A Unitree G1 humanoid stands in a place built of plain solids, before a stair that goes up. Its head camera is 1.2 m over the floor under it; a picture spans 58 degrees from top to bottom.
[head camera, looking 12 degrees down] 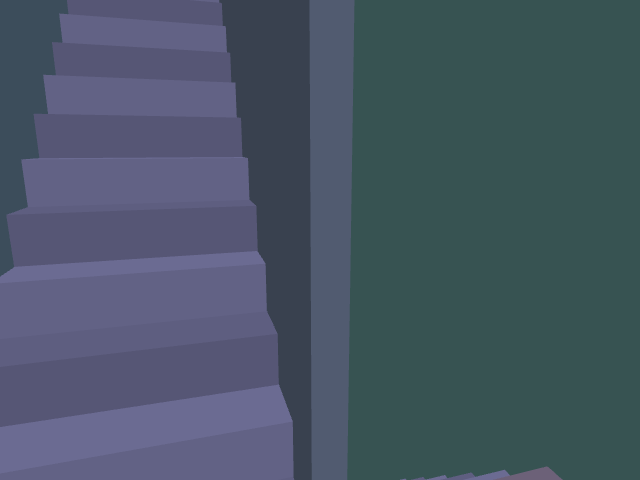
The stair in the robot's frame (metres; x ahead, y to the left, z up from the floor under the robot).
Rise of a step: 0.19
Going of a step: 0.22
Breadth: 0.90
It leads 16 degrees to the left of straight ahead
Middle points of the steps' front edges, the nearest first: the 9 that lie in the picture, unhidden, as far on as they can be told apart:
1.05 0.52 0.39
1.26 0.58 0.58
1.46 0.64 0.77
1.67 0.70 0.96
1.88 0.76 1.16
2.09 0.82 1.35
2.30 0.88 1.54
2.51 0.94 1.73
2.72 1.01 1.93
